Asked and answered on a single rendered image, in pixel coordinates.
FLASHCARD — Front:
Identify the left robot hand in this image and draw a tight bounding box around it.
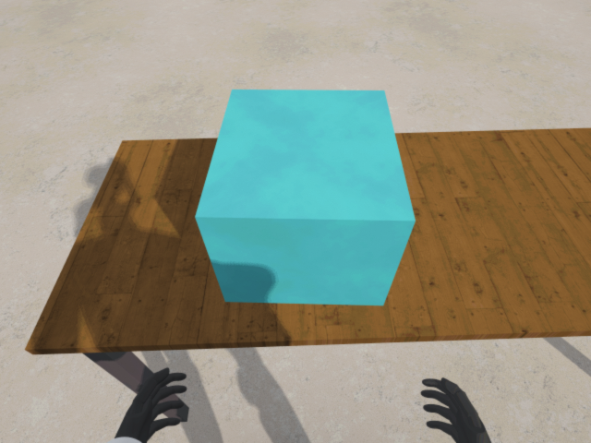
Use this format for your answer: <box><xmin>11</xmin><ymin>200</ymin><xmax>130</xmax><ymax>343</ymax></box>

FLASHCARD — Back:
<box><xmin>115</xmin><ymin>367</ymin><xmax>187</xmax><ymax>443</ymax></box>

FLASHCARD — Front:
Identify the carton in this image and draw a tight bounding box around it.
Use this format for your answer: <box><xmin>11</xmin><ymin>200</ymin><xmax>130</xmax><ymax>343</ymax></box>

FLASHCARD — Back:
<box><xmin>195</xmin><ymin>90</ymin><xmax>416</xmax><ymax>305</ymax></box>

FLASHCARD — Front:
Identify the right robot hand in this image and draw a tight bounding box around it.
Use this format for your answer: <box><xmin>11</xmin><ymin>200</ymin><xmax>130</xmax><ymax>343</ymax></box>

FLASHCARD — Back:
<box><xmin>421</xmin><ymin>377</ymin><xmax>491</xmax><ymax>443</ymax></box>

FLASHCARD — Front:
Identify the table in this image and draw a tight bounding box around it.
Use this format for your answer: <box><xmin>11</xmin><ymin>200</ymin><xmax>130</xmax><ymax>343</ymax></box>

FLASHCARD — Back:
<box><xmin>25</xmin><ymin>128</ymin><xmax>591</xmax><ymax>422</ymax></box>

